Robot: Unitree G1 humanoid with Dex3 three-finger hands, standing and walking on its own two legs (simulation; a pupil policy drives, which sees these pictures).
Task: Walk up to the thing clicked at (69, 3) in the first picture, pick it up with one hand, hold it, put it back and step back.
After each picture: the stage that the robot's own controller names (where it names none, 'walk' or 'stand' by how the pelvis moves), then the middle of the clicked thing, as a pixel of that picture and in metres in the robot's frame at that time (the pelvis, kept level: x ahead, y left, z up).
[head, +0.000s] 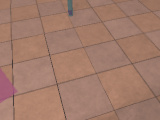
stand; (70, 7) +2.07 +0.19 -0.66
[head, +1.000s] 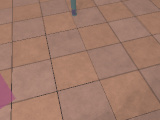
walk; (73, 6) +1.94 +0.24 -0.65
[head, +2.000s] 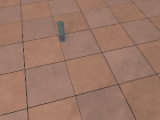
walk; (61, 32) +1.36 +0.31 -0.64
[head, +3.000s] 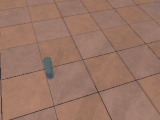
walk; (48, 68) +0.91 +0.28 -0.64
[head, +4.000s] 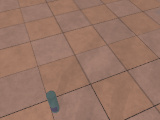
walk; (53, 102) +0.60 +0.23 -0.64
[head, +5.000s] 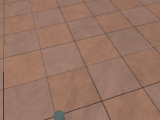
stand; out of the picture +0.44 +0.19 -0.64
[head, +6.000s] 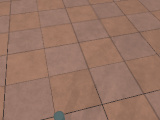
stand; out of the picture +0.44 +0.17 -0.65
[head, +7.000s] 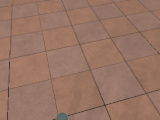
stand; out of the picture +0.44 +0.17 -0.66
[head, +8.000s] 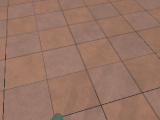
stand; out of the picture +0.44 +0.20 -0.66
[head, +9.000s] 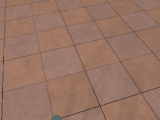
stand; out of the picture +0.43 +0.20 -0.66
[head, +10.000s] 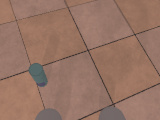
go down; (39, 76) +0.47 +0.21 -0.44
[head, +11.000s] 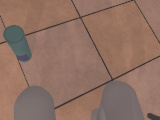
go down; (20, 46) +0.50 +0.25 -0.27
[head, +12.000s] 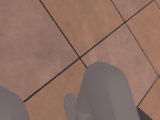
close in; out of the picture +0.48 +0.30 -0.17
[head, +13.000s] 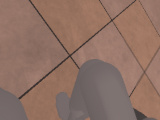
close; out of the picture +0.48 +0.31 -0.16
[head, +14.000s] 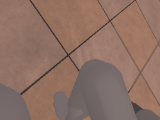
lift; out of the picture +0.43 +0.29 -0.16
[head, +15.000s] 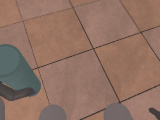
lift; (21, 77) +0.34 +0.20 +0.03
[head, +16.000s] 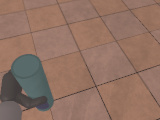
hold; (37, 87) +0.32 +0.16 +0.03
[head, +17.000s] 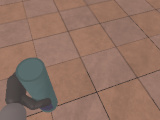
hold; (41, 89) +0.31 +0.15 +0.04
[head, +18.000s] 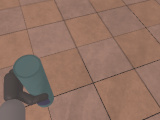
crouch; (38, 85) +0.34 +0.16 +0.00
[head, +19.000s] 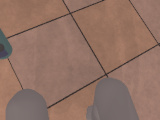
lower; out of the picture +0.47 +0.23 -0.05
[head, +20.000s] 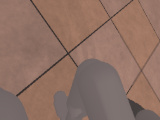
lower; out of the picture +0.44 +0.30 -0.17
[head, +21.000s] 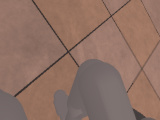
lower; out of the picture +0.45 +0.30 -0.17
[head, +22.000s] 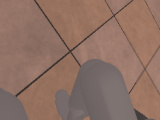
lower; out of the picture +0.45 +0.31 -0.17
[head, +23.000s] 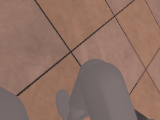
lower; out of the picture +0.45 +0.30 -0.17
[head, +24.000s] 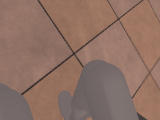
draw back; out of the picture +0.45 +0.27 -0.17
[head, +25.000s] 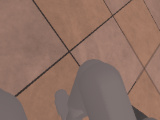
rise; out of the picture +0.45 +0.28 -0.17
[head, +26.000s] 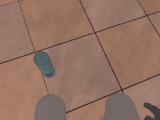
walk; (45, 66) +0.47 +0.20 -0.36
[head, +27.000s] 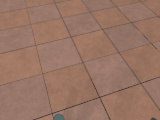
stand; out of the picture +0.40 +0.16 -0.60
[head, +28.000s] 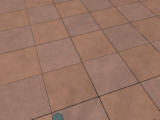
stand; out of the picture +0.41 +0.17 -0.60
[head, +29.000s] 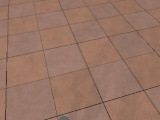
stand; out of the picture +0.42 +0.15 -0.64
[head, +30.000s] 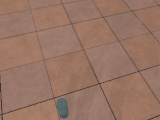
walk; (63, 109) +0.45 +0.13 -0.63
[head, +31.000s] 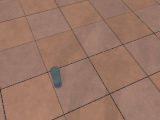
walk; (56, 78) +0.67 +0.20 -0.63
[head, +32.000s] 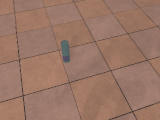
stand; (65, 52) +1.02 +0.19 -0.63
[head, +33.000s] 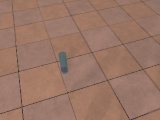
stand; (63, 63) +1.02 +0.21 -0.65
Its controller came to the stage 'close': yes
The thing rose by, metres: 0.69
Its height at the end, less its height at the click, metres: +0.00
